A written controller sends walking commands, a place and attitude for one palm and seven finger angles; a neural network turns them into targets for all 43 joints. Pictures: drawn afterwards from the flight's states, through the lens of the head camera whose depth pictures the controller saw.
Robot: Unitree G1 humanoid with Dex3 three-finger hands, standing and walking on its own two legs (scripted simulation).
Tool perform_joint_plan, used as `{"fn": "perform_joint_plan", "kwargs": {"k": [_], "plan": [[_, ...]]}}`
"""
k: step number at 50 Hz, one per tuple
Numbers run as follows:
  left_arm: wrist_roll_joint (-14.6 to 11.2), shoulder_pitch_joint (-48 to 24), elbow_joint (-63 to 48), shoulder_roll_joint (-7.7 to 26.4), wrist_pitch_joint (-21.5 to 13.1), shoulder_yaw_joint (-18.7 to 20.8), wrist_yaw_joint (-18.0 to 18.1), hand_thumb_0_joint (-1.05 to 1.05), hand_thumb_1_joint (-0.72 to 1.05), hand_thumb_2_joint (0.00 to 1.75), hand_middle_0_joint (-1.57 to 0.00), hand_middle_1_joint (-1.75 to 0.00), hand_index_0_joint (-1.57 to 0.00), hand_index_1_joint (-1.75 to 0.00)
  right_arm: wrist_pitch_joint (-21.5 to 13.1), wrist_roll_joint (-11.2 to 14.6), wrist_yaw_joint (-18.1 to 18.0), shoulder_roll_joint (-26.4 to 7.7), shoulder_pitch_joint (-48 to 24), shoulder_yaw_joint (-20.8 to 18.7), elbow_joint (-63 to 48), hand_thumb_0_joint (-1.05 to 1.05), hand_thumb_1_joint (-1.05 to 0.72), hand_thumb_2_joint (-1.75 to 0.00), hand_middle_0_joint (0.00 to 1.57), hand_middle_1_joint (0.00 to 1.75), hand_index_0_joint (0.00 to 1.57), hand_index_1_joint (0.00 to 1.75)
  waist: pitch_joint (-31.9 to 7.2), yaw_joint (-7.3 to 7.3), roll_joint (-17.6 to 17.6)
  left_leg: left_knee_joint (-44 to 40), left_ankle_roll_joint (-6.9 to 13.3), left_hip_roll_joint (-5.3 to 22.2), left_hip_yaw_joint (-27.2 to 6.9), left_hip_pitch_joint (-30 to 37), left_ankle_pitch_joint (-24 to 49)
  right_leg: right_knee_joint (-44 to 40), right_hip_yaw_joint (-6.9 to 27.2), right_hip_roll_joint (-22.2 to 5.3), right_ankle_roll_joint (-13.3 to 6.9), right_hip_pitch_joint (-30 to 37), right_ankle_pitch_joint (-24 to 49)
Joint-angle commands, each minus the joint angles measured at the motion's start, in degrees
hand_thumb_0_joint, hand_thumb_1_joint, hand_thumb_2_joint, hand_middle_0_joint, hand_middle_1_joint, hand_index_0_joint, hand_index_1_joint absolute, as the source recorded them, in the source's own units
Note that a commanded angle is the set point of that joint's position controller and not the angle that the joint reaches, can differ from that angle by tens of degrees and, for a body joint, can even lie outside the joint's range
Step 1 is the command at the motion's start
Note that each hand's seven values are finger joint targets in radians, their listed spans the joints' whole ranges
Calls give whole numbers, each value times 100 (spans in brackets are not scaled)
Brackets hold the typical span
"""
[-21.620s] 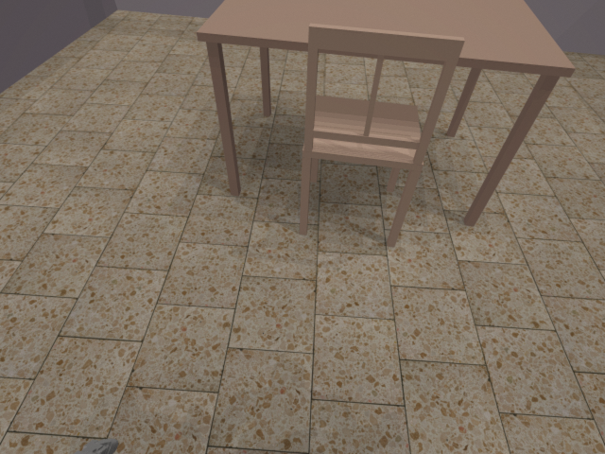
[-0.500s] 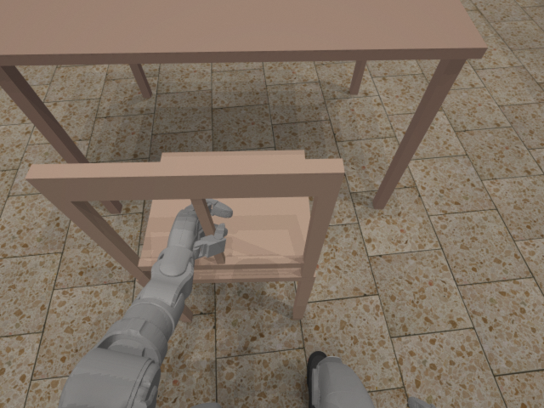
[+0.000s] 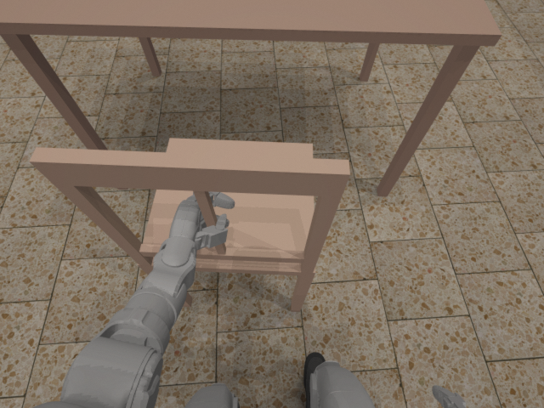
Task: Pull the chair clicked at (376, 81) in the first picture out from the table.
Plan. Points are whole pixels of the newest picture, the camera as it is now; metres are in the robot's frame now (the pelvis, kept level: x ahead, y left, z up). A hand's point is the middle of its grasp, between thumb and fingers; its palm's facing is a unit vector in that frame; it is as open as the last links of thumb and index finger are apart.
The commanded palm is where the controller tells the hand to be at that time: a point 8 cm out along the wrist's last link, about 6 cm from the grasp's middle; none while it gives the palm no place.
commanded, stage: step backward, pulling the chair out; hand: left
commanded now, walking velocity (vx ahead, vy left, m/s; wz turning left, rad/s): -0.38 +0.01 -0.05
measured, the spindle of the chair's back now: (212, 224) +0.41 +0.11 -0.08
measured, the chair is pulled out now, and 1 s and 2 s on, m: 0.30 0.41 0.64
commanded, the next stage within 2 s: stop walking, hand still on the chair in 1.48 s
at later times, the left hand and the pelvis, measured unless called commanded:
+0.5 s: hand (213, 256) +0.34 +0.10 -0.05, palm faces -0.10 -0.98 -0.18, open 5.0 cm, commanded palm +0.34 +0.15 -0.05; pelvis -0.04 +0.00 +0.00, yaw -2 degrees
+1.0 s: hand (207, 296) +0.27 +0.10 -0.05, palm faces -0.08 -0.98 -0.19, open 5.0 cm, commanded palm +0.27 +0.15 -0.05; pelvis -0.11 -0.01 +0.01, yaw -4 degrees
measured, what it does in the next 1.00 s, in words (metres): walks backwards: right foot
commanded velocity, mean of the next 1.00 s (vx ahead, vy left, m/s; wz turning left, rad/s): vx -0.38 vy -0.06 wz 0.01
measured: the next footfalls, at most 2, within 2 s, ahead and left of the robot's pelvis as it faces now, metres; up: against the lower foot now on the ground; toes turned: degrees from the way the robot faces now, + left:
right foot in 0.98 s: -0.08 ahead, -0.14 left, +0.00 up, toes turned -4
left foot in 1.28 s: -0.13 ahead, +0.14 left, +0.00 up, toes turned -2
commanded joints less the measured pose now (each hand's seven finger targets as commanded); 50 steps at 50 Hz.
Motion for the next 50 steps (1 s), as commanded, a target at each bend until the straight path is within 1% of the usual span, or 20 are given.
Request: {"fn": "perform_joint_plan", "kwargs": {"k": [1, 2, 4, 7, 10, 13, 16, 18, 20, 22, 25, 26, 29, 31, 33, 37, 40, 42, 45, 50], "plan": [[-19, -1636, -1341, 709, -398, 40, 33, 0, 90, 90, -50, -145, -50, -145, -105, -101, -149, -862, 324, -256, -622, 0, -90, -90, 20, 30, 20, 30, -2762, 155, 916, -1608, 418, 903, -465, 338, 1481, 331, 258, -202, 75, 1711, 20], [25, -1719, -1419, 684, -413, 65, 37, 0, 90, 90, -50, -145, -50, -145, -75, -138, -123, -761, 210, -220, -706, 0, -90, -90, 20, 30, 20, 30, -2541, 202, 1285, -1619, 546, 1152, -623, -39, 1908, 861, 185, -59, 52, 1756, -267], [-20, -1739, -1427, 830, -415, 249, 59, 0, 90, 90, -50, -145, -50, -145, -71, -105, -91, -722, 286, -228, -687, 0, -90, -90, 20, 30, 20, 30, -2490, 226, 748, -1245, 642, 1326, -721, 139, 2811, 873, 255, -1, -20, 1660, -315], [96, -1996, -1412, 721, -538, 115, 51, 0, 90, 90, -50, -145, -50, -145, -117, -120, -19, -684, 557, -272, -557, 0, -90, -90, 20, 30, 20, 30, -2865, 15, 219, -504, 289, 995, -291, 813, 3536, 177, 462, -256, -99, 1831, 1949], [42, -1711, -1104, 1144, -526, 352, 80, 0, 90, 90, -50, -145, -50, -145, -103, -29, -77, -662, 549, -328, -441, 0, -90, -90, 20, 30, 20, 30, -3237, 25, -567, 166, -44, 379, 132, 588, 1144, -335, 1153, -1067, -390, 1970, 2654], [64, -1564, -857, 1255, -457, 435, 86, 0, 90, 90, -50, -145, -50, -145, -174, 8, -105, -637, 371, -243, -430, 0, -90, -90, 20, 30, 20, 30, -3126, 183, -1082, 660, -17, -1, -52, 111, -883, -967, 1410, -1503, -563, 1963, 1556], [19, -1458, -973, 1109, -371, 371, 100, 0, 90, 90, -50, -145, -50, -145, -162, -24, -144, -666, 362, -135, -411, 0, -90, -90, 20, 30, 20, 30, -3183, 82, -806, -582, 50, 173, -37, 522, 46, -577, 842, -1129, -303, 1950, 1497], [-21, -1432, -1282, 979, -407, 264, 84, 0, 90, 90, -50, -145, -50, -145, -111, -55, -161, -812, 165, -196, -653, 0, -90, -90, 20, 30, 20, 30, -2912, 156, 163, -1306, 344, 731, -431, 423, 1230, -168, 477, -408, 57, 1629, 112], [-9, -1445, -1465, 862, -388, 217, 72, 0, 90, 90, -50, -145, -50, -145, -46, -94, -93, -765, 122, -202, -830, 0, -90, -90, 20, 30, 20, 30, -2501, 250, 1188, -1790, 740, 1427, -962, -319, 1509, 1009, 245, 74, 59, 1753, -969], [-19, -1736, -1566, 784, -411, 205, 52, 0, 90, 90, -50, -145, -50, -145, -73, -120, -54, -685, 232, -205, -766, 0, -90, -90, 20, 30, 20, 30, -2540, 198, 923, -1272, 901, 1624, -1038, 186, 3082, 1083, 323, 87, -17, 1587, -1070], [81, -1922, -1312, 783, -497, 174, 47, 0, 90, 90, -50, -145, -50, -145, -163, -144, 51, -721, 467, -266, -544, 0, -90, -90, 20, 30, 20, 30, -2667, 63, 643, -603, 596, 1367, -749, 1004, 4103, 188, 481, -45, -85, 1500, 355], [126, -1949, -1303, 783, -556, 128, 39, 0, 90, 90, -50, -145, -50, -145, -178, -157, 80, -703, 483, -259, -505, 0, -90, -90, 20, 30, 20, 30, -2609, 48, 869, -574, 496, 1275, -620, 946, 3901, 57, 523, -122, -100, 1530, 801], [40, -1635, -1049, 1313, -576, 406, 100, 0, 90, 90, -50, -145, -50, -145, -154, -15, -23, -748, 626, -351, -374, 0, -90, -90, 20, 30, 20, 30, -3217, -7, -153, -94, 73, 706, -76, 649, 2298, -209, 1050, -735, -289, 2139, 2525], [25, -1568, -952, 1400, -547, 416, 97, 0, 90, 90, -50, -145, -50, -145, -199, 9, -52, -659, 397, -293, -411, 0, -90, -90, 20, 30, 20, 30, -3073, 94, -536, 599, -49, 138, 81, 264, -345, -885, 1581, -1393, -512, 1896, 2026], [55, -1389, -802, 1413, -439, 511, 118, 0, 90, 90, -50, -145, -50, -145, -239, -3, -60, -662, 227, -225, -423, 0, -90, -90, 20, 30, 20, 30, -2901, 233, -841, 1188, -11, -23, -247, -109, -956, -1133, 1605, -1609, -677, 1846, 1216], [-38, -1266, -940, 1161, -284, 416, 87, 0, 90, 90, -50, -145, -50, -145, -220, -31, -118, -717, 369, -118, -379, 0, -90, -90, 20, 30, 20, 30, -2996, 90, -785, -699, 42, 165, -97, 513, 179, -558, 881, -1074, -345, 2014, 1655], [-99, -1433, -1377, 813, -330, 138, 18, 0, 90, 90, -50, -145, -50, -145, -113, -67, -65, -833, 276, -230, -683, 0, -90, -90, 20, 30, 20, 30, -2761, 174, 999, -1669, 678, 1401, -983, 526, 2503, 691, 333, 26, 65, 1616, -332], [-26, -1829, -1526, 760, -363, 165, 7, 0, 90, 90, -50, -145, -50, -145, -109, -200, 16, -645, 150, -165, -698, 0, -90, -90, 20, 30, 20, 30, -2512, 179, 1456, -1565, 1024, 1867, -1433, 609, 3621, 1648, 441, 82, -36, 1041, -1862], [35, -1848, -1294, 742, -468, 202, 24, 0, 90, 90, -50, -145, -50, -145, -182, -195, 166, -704, 560, -261, -459, 0, -90, -90, 20, 30, 20, 30, -2788, 27, 856, -535, 924, 1749, -1214, 2556, 6329, 462, 502, 137, -86, 508, -1326], [216, -1664, -1018, 1025, -644, 341, -15, 0, 90, 90, -50, -145, -50, -145, -209, -173, 244, -740, 499, -233, -308, 0, -90, -90, 20, 30, 20, 30, -2780, 50, 1025, -123, 500, 1308, -641, 1976, 5493, -602, 499, -47, -132, 1426, 870]]}}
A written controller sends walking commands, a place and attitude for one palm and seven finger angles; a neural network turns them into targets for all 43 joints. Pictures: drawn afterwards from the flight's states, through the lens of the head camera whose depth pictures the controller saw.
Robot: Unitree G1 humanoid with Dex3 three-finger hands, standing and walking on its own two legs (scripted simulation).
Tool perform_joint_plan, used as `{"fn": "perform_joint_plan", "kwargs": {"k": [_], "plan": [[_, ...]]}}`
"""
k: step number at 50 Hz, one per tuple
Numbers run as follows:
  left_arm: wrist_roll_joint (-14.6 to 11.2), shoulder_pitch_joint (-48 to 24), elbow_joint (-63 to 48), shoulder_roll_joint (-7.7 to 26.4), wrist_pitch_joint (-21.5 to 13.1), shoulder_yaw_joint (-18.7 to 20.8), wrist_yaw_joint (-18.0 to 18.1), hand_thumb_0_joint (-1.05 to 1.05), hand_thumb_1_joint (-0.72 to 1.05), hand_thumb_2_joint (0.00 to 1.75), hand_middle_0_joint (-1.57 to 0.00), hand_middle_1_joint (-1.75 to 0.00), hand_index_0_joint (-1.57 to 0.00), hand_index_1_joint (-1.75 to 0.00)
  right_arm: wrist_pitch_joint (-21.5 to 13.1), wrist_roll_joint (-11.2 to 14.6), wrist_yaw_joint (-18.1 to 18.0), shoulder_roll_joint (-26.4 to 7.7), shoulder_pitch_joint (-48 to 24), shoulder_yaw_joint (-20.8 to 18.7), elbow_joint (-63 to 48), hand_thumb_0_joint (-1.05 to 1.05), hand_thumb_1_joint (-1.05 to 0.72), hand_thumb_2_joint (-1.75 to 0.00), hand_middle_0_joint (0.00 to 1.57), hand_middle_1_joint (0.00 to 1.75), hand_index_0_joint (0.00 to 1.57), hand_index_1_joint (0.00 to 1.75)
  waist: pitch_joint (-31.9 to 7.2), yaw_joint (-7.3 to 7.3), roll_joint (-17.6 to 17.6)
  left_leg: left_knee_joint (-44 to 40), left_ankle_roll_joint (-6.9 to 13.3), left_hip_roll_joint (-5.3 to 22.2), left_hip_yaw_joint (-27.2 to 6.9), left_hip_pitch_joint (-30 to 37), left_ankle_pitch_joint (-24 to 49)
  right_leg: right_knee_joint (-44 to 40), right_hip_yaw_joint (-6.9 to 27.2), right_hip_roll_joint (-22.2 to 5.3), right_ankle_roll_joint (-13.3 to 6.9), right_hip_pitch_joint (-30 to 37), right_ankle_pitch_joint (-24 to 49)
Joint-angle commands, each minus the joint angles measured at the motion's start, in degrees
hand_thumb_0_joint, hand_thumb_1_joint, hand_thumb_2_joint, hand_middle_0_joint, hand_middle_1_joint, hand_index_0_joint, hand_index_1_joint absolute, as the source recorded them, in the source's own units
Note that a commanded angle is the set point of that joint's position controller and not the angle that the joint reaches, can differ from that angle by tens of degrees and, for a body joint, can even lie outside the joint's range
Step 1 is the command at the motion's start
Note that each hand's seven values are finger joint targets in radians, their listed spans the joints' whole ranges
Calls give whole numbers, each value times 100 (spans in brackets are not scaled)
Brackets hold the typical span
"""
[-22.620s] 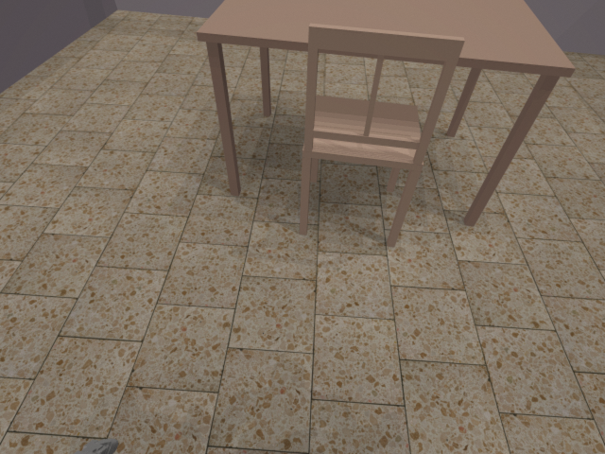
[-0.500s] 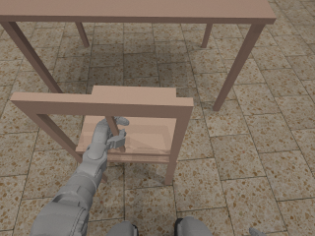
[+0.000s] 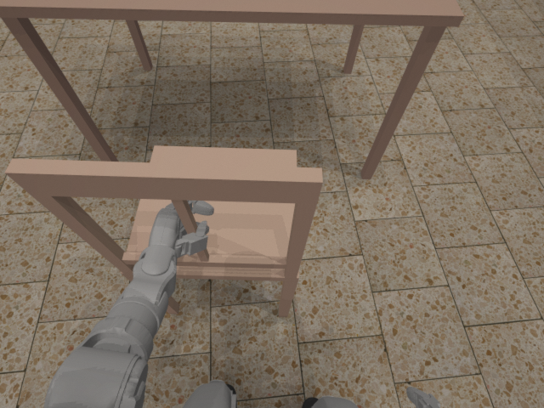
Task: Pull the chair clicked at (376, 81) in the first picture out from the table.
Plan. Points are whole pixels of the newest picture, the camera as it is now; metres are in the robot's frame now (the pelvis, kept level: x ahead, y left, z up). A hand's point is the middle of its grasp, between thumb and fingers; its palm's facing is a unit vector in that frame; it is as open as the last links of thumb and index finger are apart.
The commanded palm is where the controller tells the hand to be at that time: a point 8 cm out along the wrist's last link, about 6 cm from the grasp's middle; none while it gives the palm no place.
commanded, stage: step backward, pulling the chair out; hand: left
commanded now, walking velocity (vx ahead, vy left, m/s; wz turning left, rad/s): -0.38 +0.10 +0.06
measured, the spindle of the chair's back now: (193, 232) +0.39 +0.16 -0.09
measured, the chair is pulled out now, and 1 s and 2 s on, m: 0.41 0.64 0.66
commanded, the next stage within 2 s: stop walking, hand still on the chair in 0.48 s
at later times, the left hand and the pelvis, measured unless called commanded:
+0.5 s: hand (201, 301) +0.26 +0.12 -0.06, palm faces +0.01 -0.98 -0.17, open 4.9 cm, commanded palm +0.26 +0.17 -0.05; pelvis -0.11 -0.01 +0.00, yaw +0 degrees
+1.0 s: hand (205, 399) +0.13 +0.10 -0.05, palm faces +0.00 -0.99 -0.16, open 4.9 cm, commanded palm +0.12 +0.15 -0.04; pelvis -0.17 -0.02 +0.00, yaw +1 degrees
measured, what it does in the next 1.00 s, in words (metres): walks backwards: left foot, then right foot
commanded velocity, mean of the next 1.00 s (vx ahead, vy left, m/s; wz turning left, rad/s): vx -0.12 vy -0.01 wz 0.03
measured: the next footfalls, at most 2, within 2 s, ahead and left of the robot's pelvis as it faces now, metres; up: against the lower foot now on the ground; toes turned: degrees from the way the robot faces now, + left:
left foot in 0.28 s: -0.03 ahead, +0.14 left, +0.00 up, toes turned +2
right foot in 0.54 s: -0.07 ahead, -0.15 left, +0.00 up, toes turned -1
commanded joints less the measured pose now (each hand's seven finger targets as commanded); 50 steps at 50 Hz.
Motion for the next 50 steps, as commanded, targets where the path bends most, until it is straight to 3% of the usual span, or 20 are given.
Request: {"fn": "perform_joint_plan", "kwargs": {"k": [1, 3, 4, 6, 10, 12, 14, 15, 17, 20, 26, 27, 28, 29, 31, 34, 38, 42, 46, 50], "plan": [[193, -1912, -1129, 927, -531, 264, 88, 0, 90, 90, -50, -145, -50, -145, -129, 77, -82, -1155, 479, -414, -241, 0, -90, -90, 20, 30, 20, 30, -3060, -264, 546, 351, 269, 890, -475, 1826, 4375, -503, 289, -490, -122, 944, 3270], [123, -1866, -1051, 1251, -556, 463, 117, 0, 90, 90, -50, -145, -50, -145, -152, 168, -233, -1037, 258, -426, -352, 0, -90, -90, 20, 30, 20, 30, -3283, -247, -537, 870, -59, 232, -50, 568, 984, -287, 957, -1344, -408, 1944, 5513], [91, -1649, -930, 1424, -464, 540, 117, 0, 90, 90, -50, -145, -50, -145, -179, 199, -281, -1067, 110, -379, -405, 0, -90, -90, 20, 30, 20, 30, -3227, -119, -449, 1195, -95, -12, -184, 57, -614, -295, 1213, -1781, -667, 2016, 5944], [112, -1551, -928, 1392, -310, 591, 124, 0, 90, 90, -50, -145, -50, -145, -188, 140, -314, -1013, -108, -273, -442, 0, -90, -90, 20, 30, 20, 30, -2982, -4, -492, 1686, -100, -140, -597, -353, -1378, -342, 1213, -2061, -823, 1644, 5057], [51, -1287, -896, 1135, -58, 492, 154, 0, 90, 90, -50, -145, -50, -145, -115, 149, -401, -1073, 14, -199, -379, 0, -90, -90, 20, 30, 20, 30, -2939, -57, -933, 443, -128, -136, -455, 57, -800, -184, 728, -1731, -620, 1778, 5005], [-18, -1439, -1137, 949, -24, 271, 125, 0, 90, 90, -50, -145, -50, -145, -53, 150, -461, -1138, 113, -222, -413, 0, -90, -90, 20, 30, 20, 30, -2989, -147, -901, -512, -43, 55, -284, 698, 467, -37, 501, -1405, -350, 1535, 4454], [-70, -1554, -1283, 746, -29, 41, 92, 0, 90, 90, -50, -145, -50, -145, 49, 182, -437, -1341, 162, -355, -554, 0, -90, -90, 20, 30, 20, 30, -2763, -141, -23, -935, 356, 855, -723, 1431, 3117, 203, 128, -594, 66, 732, 2791], [-65, -1701, -1420, 505, -32, -69, 53, 0, 90, 90, -50, -145, -50, -145, 100, 156, -372, -1284, 235, -349, -616, 0, -90, -90, 20, 30, 20, 30, -2809, -149, 333, -810, 531, 1114, -876, 1624, 3782, 539, 61, -315, 108, 461, 1917], [29, -2122, -1713, 392, -114, -124, 22, 0, 90, 90, -50, -145, -50, -145, 88, -45, -237, -1044, -13, -290, -683, 0, -90, -90, 20, 30, 20, 30, -2613, -164, 1819, -1065, 920, 1582, -1418, 1476, 4286, 1670, 67, -230, 31, -213, -1018], [4, -1837, -1389, 381, -150, -55, 45, 0, 90, 90, -50, -145, -50, -145, 55, 11, -80, -1109, 424, -383, -550, 0, -90, -90, 20, 30, 20, 30, -2727, -175, 1358, -436, 1045, 1571, -1315, 2725, 5553, 1263, 140, -110, -17, -728, -931], [38, -1647, -965, 686, -261, 125, -40, 0, 90, 90, -50, -145, -50, -145, -86, 135, -73, -1179, 347, -320, -466, 0, -90, -90, 20, 30, 20, 30, -2497, -47, 1218, 21, 615, 1110, -904, 1774, 3444, -947, 72, -208, -5, 575, 719], [74, -1601, -963, 860, -285, 202, -37, 0, 90, 90, -50, -145, -50, -145, -101, 175, -92, -1106, 293, -281, -477, 0, -90, -90, 20, 30, 20, 30, -2541, -54, 685, 326, 381, 757, -489, 1296, 2571, -1082, 263, -529, -27, 1014, 2063], [56, -1706, -786, 1160, -208, 355, 4, 0, 90, 90, -50, -145, -50, -145, -124, 285, -172, -1046, 304, -334, -457, 0, -90, -90, 20, 30, 20, 30, -2658, -132, -645, 762, 3, 198, 35, 649, 640, -932, 752, -1183, -266, 1228, 2727], [-54, -1514, -676, 1515, -74, 555, 48, 0, 90, 90, -50, -145, -50, -145, -154, 356, -237, -1146, 207, -380, -506, 0, -90, -90, 20, 30, 20, 30, -2619, -8, -1662, 1540, -91, -201, -107, 146, -1243, -964, 1401, -1791, -671, 1191, 3279], [-17, -1238, -1655, 1174, -22, 457, 96, 0, 90, 90, -50, -145, -50, -145, -171, 235, -240, -958, -117, -188, -776, 0, -90, -90, 20, 30, 20, 30, -2613, 40, -668, 2067, -10, -202, -585, -18, -1522, -656, 1320, -2110, -1024, 1265, 3146], [-16, -923, -1919, 1235, 158, 632, 188, 0, 90, 90, -50, -145, -50, -145, -157, 215, -272, -954, -90, -104, -754, 0, -90, -90, 20, 30, 20, 30, -2695, -62, -725, 816, 39, -236, -325, 238, -1084, -284, 758, -1762, -713, 1773, 3671], [-83, -781, -2410, 704, 274, 247, 170, 0, 90, 90, -50, -145, -50, -145, -85, 149, -352, -955, 6, -186, -862, 0, -90, -90, 20, 30, 20, 30, -2525, -52, -768, -1094, 165, -72, -107, 1197, 346, -279, 711, -1308, -323, 1554, 2038], [-26, -620, -2221, 60, 285, -262, 77, 0, 90, 90, -50, -145, -50, -145, 40, 142, -279, -933, -143, -118, -959, 0, -90, -90, 20, 30, 20, 30, -2087, 4, 925, -1376, 650, 631, -860, 970, 727, 127, -51, -447, 20, 956, -39], [27, -388, -2413, 49, 203, -325, 80, 0, 90, 90, -50, -145, -50, -145, 3, 165, -238, -900, -90, -149, -985, 0, -90, -90, 20, 30, 20, 30, -1992, 36, 148, -1179, 463, 298, -446, 1008, 179, -540, 179, -492, -58, 999, -16], [33, 133, -2447, 140, 196, -286, 115, 0, 90, 90, -50, -145, -50, -145, -44, 143, -250, -892, -55, -148, -950, 0, -90, -90, 20, 30, 20, 30, -1653, 17, 25, -1198, 383, 165, -266, 1076, -90, -826, 415, -538, -135, 615, -219]]}}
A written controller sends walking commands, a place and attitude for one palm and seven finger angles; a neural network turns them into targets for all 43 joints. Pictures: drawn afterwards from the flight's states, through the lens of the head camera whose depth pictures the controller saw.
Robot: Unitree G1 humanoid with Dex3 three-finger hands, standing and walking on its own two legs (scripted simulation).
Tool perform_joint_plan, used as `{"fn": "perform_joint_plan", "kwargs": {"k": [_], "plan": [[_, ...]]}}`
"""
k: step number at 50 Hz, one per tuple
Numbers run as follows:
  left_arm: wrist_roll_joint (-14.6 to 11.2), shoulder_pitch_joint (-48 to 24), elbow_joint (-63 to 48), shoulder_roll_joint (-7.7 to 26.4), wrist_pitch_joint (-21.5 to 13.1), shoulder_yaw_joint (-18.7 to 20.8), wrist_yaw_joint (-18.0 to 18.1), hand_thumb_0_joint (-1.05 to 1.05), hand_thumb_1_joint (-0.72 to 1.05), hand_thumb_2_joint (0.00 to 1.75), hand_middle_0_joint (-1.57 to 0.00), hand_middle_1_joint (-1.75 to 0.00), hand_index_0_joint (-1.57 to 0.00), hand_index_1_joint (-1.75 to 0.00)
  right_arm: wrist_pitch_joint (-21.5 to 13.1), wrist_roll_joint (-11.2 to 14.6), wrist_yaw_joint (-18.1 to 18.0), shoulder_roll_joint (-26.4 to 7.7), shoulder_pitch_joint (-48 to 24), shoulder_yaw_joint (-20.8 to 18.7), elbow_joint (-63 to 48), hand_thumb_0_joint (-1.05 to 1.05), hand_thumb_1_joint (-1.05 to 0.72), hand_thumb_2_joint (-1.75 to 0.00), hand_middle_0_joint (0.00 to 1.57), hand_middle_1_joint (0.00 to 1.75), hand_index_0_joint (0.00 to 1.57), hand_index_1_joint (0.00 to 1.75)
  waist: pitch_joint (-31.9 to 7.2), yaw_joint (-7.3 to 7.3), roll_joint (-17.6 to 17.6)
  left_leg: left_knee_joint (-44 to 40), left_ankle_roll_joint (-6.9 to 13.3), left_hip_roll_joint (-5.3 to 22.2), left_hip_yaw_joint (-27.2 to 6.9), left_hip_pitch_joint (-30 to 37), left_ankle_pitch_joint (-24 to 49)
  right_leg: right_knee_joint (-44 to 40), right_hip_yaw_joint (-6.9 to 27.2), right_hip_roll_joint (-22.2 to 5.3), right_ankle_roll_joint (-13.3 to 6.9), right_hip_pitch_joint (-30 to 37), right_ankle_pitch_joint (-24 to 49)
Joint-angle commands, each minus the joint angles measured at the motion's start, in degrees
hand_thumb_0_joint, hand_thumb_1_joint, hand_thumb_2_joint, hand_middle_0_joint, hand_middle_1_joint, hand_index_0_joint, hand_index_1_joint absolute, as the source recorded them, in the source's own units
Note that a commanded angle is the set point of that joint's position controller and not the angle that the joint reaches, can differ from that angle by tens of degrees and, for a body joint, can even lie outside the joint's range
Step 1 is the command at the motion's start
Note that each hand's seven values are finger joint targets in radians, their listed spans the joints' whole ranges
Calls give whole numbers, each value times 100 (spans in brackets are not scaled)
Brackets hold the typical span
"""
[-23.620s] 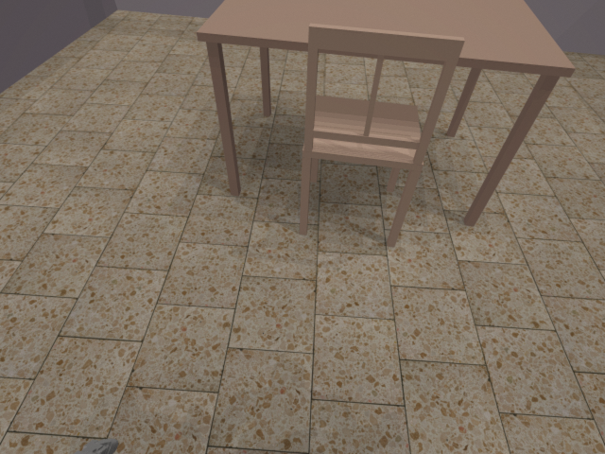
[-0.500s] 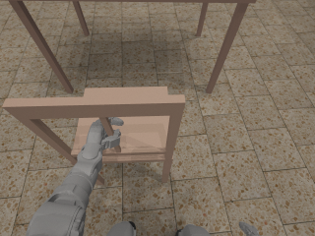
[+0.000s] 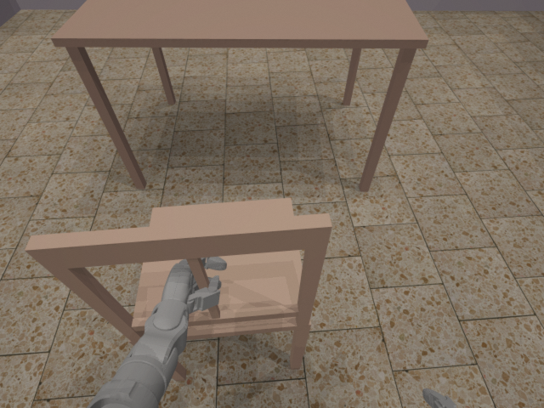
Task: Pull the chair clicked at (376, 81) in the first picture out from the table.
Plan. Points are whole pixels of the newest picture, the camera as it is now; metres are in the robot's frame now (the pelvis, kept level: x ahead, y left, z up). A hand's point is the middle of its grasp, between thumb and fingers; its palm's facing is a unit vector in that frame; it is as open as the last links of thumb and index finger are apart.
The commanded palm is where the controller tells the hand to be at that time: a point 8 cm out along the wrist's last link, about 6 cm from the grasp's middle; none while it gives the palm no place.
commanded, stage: stop walking, hand still on the chair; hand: left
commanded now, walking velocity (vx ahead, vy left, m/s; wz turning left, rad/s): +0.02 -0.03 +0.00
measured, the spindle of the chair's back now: (205, 289) +0.32 +0.14 -0.09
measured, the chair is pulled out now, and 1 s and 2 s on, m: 0.64 0.66 0.66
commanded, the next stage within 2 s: open the thumb and straighten the fingers in 0.48 s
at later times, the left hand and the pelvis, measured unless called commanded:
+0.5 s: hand (211, 303) +0.28 +0.12 -0.06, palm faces -0.03 -0.99 -0.17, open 5.0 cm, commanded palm +0.27 +0.17 -0.04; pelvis +0.01 +0.00 +0.00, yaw -1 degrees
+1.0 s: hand (205, 299) +0.29 +0.13 -0.06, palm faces -0.01 -0.99 -0.15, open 12.7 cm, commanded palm +0.27 +0.18 -0.04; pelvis +0.02 +0.00 -0.02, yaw +1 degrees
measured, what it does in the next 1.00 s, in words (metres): stands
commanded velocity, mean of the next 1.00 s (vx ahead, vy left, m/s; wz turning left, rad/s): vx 0.00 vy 0.00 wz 0.00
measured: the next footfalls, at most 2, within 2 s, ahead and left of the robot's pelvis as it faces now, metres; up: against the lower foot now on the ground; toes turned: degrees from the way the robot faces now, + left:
none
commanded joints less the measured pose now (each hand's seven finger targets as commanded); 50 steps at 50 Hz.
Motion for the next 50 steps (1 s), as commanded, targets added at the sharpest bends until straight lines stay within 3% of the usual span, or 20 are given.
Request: {"fn": "perform_joint_plan", "kwargs": {"k": [1, 3, 10, 12, 20, 28, 29, 30, 31, 32, 33, 34, 35, 36, 39, 41, 42, 43, 44, 50], "plan": [[94, -1399, -1331, 606, -379, 92, 48, 0, 90, 90, -50, -145, -50, -145, -268, -36, -44, -603, -239, -160, -657, 0, -90, -90, 20, 30, 20, 30, -1218, 24, -61, -673, 265, 449, -347, -40, 205, -748, 629, -313, -186, 536, -571], [105, -1138, -1388, 599, -386, 100, 57, 0, 90, 90, -50, -145, -50, -145, -283, -50, -50, -578, -276, -145, -680, 0, -90, -90, 20, 30, 20, 30, -1242, 18, -263, -620, 234, 444, -330, 3, 518, -749, 654, -363, -210, 630, -156], [128, -423, -1795, 732, -392, 195, 72, 0, 90, 90, -50, -145, -50, -145, -340, -83, -62, -578, -353, -156, -682, 0, -90, -90, 20, 30, 20, 30, -1503, 32, -136, -540, 174, 524, -287, 299, 1631, -427, 566, -404, -222, 977, 1533], [116, -370, -1871, 666, -376, 140, 60, 0, 90, 90, -50, -145, -50, -145, -318, -79, -57, -572, -402, -151, -725, 0, -90, -90, 20, 30, 20, 30, -1506, 24, -333, -529, 144, 517, -274, 278, 1613, -420, 587, -418, -235, 1020, 1630], [93, -190, -2155, 706, -333, 141, 75, 0, 90, 90, -50, -145, -50, -145, -253, -64, -85, -562, -460, -143, -794, 0, -90, -90, 20, 30, 20, 30, -1533, 16, -4, -627, 138, 523, -270, 349, 1669, -442, 495, -422, -228, 1049, 1638], [68, -141, -2212, 661, -279, 104, 86, 0, 90, 90, -50, -145, -50, -145, -184, -52, -94, -565, -531, -141, -871, 0, -90, -90, 20, 30, 20, 30, -1523, 25, -67, -652, 116, 511, -281, 294, 1518, -514, 536, -444, -249, 1064, 1514], [47, -37, -2592, 936, -305, 297, 107, 0, 90, 90, -50, -145, -50, -145, -195, -39, -101, -582, -493, -162, -874, 0, -90, -90, 20, 30, 20, 30, -1524, 28, 34, -692, 131, 511, -287, 290, 1528, -549, 500, -438, -235, 1122, 1515], [-284, 554, -1954, 188, -89, -145, -11, 0, 78, 84, -50, -145, -50, -145, -252, 226, 76, -764, -418, -188, -831, 0, -90, -90, 20, 30, 20, 30, -1402, -319, -791, -495, 117, 186, -47, -516, 1079, -311, -62, -199, -140, 735, 1125], [-304, 257, -2501, 541, -151, 152, -73, 0, 66, 78, -50, -145, -50, -145, -325, 213, 156, -814, -522, -210, -906, 0, -90, -90, 20, 30, 20, 30, -1497, -165, -802, -368, 130, 172, -11, -755, 925, -170, -7, -176, -150, 627, 1064], [-276, 158, -2906, 824, -218, 340, -96, 0, 54, 73, -50, -145, -50, -145, -415, 190, 196, -786, -548, -253, -957, 0, -90, -90, 20, 30, 20, 30, -1744, -153, -481, -263, 146, 95, 17, -823, 800, -92, 31, -164, -140, 595, 904], [-212, 252, -3142, 838, -233, 317, -130, 0, 42, 67, -50, -145, -50, -145, -494, 155, 223, -743, -560, -247, -1014, 0, -90, -90, 20, 30, 20, 30, -1864, -113, -97, -174, 143, 42, 58, -897, 750, -8, 62, -159, -153, 543, 821], [-169, 488, -3133, 933, -150, 327, -145, 0, 30, 61, -50, -145, -50, -145, -531, 155, 255, -750, -529, -249, -1003, 0, -90, -90, 20, 30, 20, 30, -1754, -106, 55, -102, 134, 42, 49, -974, 703, 46, 62, -151, -182, 442, 758], [-125, 456, -3248, 841, -97, 241, -165, 0, 17, 55, -50, -145, -50, -145, -558, 146, 286, -734, -502, -226, -1035, 0, -90, -90, 20, 30, 20, 30, -1734, -156, 20, -38, 130, 26, 32, -1085, 684, 118, 20, -130, -174, 302, 697], [-99, 666, -3251, 718, -11, 171, -192, 0, 5, 49, -50, -145, -50, -145, -591, 133, 312, -732, -511, -231, -1087, 0, -90, -90, 20, 30, 20, 30, -1784, -98, 121, 46, 127, 17, 36, -1146, 688, 209, -12, -112, -181, 189, 640], [-163, 567, -3351, 775, 288, 234, -194, 0, -31, 32, -50, -145, -50, -145, -624, 128, 324, -793, -454, -239, -1155, 0, -90, -90, 20, 30, 20, 30, -1883, -153, -60, 269, 140, 8, 4, -1326, 573, 369, -51, -72, -157, -33, 510], [-149, 444, -3709, 848, 409, 328, -163, 0, -55, 20, -45, -130, -45, -130, -657, 105, 296, -796, -448, -255, -1236, 0, -90, -90, 20, 30, 20, 30, -2146, -108, 59, 363, 127, -9, 4, -1341, 599, 511, -62, -78, -135, -69, 494], [-143, 660, -3678, 801, 498, 336, -154, 0, -55, 20, -43, -123, -43, -123, -668, 100, 280, -796, -430, -252, -1268, 0, -90, -90, 20, 30, 20, 30, -2186, -83, -29, 420, 123, -6, 3, -1376, 664, 583, -86, -68, -137, -88, 532], [-160, 595, -3722, 577, 583, 138, -169, 0, -55, 20, -40, -116, -40, -116, -686, 104, 265, -789, -429, -231, -1303, 0, -90, -90, 20, 30, 20, 30, -2122, -153, -184, 480, 125, -5, -10, -1429, 658, 623, -120, -60, -116, -198, 538], [-205, 535, -3784, 691, 636, 242, -159, 0, -55, 20, -38, -109, -38, -109, -702, 98, 244, -817, -392, -243, -1289, 0, -90, -90, 20, 30, 20, 30, -2182, -154, -206, 524, 123, -4, -29, -1462, 675, 648, -111, -56, -130, -156, 566], [-188, 627, -4196, 584, 851, 102, -199, 0, -55, 20, -22, -65, -22, -65, -809, 73, 163, -853, -316, -246, -1380, 0, -90, -90, 20, 30, 20, 30, -2274, -195, -326, 805, 126, -19, -75, -1532, 784, 904, -172, -50, -92, -430, 622]]}}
